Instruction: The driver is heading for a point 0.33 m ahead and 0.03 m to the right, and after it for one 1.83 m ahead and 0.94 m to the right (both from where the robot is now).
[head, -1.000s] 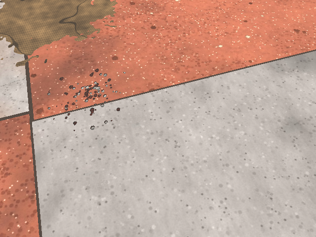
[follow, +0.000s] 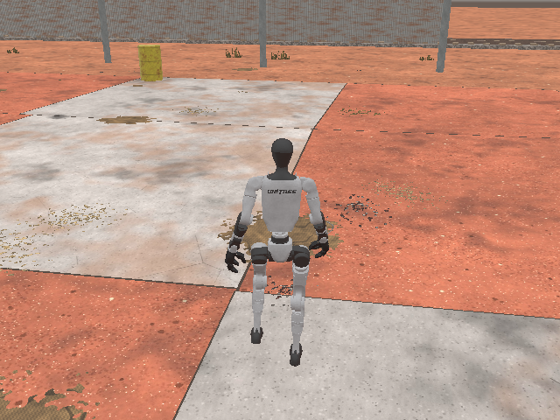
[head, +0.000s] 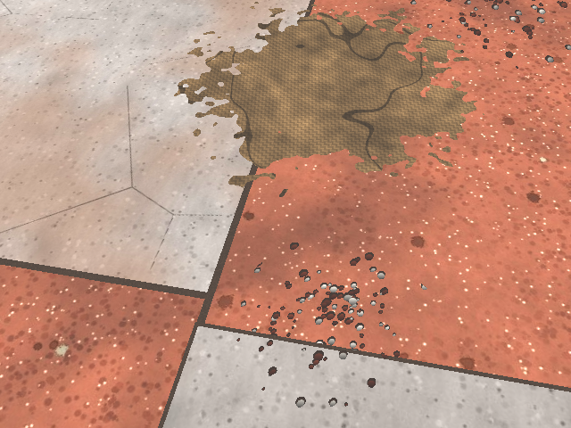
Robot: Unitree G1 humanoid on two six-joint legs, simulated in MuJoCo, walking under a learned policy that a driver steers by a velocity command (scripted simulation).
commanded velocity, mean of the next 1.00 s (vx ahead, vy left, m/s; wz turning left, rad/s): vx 0.21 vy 0.00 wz -0.31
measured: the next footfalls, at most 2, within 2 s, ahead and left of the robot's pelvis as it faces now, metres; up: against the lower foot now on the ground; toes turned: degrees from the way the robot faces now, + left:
left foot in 0.20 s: +0.25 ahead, +0.12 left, +0.00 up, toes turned +4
right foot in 0.70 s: +0.32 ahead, -0.08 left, +0.00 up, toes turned -17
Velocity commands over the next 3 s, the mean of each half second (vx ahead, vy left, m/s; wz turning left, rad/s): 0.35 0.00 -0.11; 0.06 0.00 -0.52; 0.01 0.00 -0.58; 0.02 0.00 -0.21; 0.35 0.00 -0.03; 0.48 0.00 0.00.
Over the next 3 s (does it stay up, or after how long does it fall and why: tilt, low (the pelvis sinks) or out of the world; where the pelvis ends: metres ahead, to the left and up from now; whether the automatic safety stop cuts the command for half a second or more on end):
stays up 0.55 -0.23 0.00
